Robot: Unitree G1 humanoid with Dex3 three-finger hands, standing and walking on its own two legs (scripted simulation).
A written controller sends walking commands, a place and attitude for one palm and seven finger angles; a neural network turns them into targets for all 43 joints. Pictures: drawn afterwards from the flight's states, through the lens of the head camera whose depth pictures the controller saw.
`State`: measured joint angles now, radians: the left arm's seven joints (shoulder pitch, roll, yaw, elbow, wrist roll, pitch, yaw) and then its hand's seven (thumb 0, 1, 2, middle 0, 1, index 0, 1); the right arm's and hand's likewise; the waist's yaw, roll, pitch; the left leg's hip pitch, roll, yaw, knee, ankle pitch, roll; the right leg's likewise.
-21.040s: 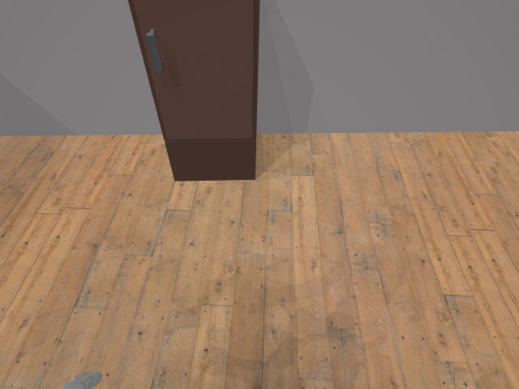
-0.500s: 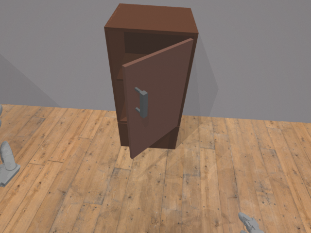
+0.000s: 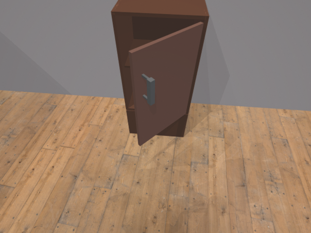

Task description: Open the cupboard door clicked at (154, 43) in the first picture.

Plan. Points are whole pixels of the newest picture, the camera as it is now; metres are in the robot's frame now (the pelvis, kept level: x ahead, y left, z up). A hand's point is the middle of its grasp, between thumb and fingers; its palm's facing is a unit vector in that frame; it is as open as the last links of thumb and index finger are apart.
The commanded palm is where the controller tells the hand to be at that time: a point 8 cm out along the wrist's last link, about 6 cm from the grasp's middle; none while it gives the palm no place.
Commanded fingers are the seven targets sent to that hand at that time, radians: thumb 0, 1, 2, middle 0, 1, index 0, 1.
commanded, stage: let the arm hang, fingers relaxed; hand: left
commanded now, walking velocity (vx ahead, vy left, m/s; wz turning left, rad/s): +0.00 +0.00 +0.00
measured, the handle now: (147, 89) +0.65 +0.05 -0.03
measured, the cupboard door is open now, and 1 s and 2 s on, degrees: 46 46 46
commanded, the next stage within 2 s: look to check the result in 0.84 s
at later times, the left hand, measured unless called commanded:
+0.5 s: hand out of the picture -0.03 +0.19 -0.16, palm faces +0.04 -0.98 -0.22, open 7.4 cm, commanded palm none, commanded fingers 0.00 0.90 0.90 -0.20 -0.30 -0.20 -0.30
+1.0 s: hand out of the picture -0.02 +0.19 -0.16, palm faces +0.03 -0.98 -0.21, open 7.4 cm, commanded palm none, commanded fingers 0.00 0.90 0.90 -0.20 -0.30 -0.20 -0.30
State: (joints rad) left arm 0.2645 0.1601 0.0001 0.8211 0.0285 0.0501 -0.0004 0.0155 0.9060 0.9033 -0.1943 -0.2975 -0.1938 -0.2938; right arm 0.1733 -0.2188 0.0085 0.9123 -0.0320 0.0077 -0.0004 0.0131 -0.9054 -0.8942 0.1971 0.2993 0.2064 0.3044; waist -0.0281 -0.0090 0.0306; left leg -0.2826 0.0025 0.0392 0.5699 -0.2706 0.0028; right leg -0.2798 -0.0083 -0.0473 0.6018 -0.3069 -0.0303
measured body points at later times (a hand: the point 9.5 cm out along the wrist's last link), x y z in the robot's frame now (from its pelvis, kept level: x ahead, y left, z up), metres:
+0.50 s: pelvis -0.02 +0.01 +0.01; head -0.01 +0.00 +0.46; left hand -0.03 +0.24 -0.14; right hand -0.04 -0.20 -0.15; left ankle +0.02 +0.12 -0.73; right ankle +0.01 -0.10 -0.73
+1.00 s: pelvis -0.02 +0.01 +0.01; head +0.00 +0.00 +0.46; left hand -0.02 +0.24 -0.15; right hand -0.03 -0.21 -0.15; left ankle +0.02 +0.12 -0.73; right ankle +0.01 -0.10 -0.73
